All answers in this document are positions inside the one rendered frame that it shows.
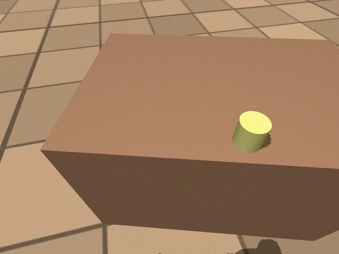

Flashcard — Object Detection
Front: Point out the can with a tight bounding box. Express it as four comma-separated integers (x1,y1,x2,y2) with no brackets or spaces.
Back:
232,111,272,153

